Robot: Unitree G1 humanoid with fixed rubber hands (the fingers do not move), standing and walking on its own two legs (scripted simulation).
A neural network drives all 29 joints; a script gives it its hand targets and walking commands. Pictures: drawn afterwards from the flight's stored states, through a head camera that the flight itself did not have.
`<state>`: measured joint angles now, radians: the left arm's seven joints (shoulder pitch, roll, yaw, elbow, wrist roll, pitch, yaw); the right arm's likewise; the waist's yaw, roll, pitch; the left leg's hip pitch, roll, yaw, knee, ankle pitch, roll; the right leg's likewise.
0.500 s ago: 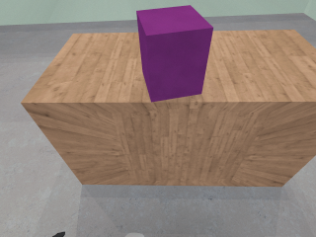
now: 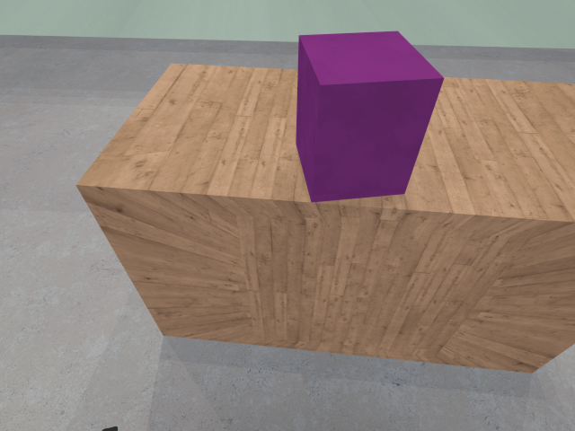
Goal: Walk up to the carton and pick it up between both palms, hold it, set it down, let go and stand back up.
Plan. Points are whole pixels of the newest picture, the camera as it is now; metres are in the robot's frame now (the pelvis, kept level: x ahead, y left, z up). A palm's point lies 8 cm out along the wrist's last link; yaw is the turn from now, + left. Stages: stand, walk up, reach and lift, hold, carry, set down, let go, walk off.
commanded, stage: walk up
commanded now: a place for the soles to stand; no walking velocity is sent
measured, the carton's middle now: (353, 118) +0.68 -0.09 +0.10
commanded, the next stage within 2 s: none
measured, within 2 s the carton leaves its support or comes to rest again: neither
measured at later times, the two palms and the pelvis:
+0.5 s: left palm out of the picture +0.15 +0.29 -0.09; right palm out of the picture +0.10 -0.35 -0.10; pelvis +0.05 -0.03 -0.01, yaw -2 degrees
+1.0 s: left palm out of the picture +0.15 +0.30 -0.11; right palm out of the picture +0.14 -0.33 -0.09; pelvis +0.06 -0.01 -0.01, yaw -2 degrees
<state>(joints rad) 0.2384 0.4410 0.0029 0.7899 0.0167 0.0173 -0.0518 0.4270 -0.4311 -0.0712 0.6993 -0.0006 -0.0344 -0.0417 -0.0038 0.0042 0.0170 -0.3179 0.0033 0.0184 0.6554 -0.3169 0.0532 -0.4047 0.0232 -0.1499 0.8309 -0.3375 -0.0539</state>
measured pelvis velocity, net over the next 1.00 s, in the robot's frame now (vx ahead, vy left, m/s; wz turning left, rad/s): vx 0.06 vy -0.01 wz -0.04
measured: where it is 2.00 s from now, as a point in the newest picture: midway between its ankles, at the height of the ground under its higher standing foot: outside the picture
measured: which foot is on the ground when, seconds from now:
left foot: down 0.00-0.30, up 0.32-0.54, down 0.56-1.00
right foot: up 0.00-0.26, down 0.28-1.00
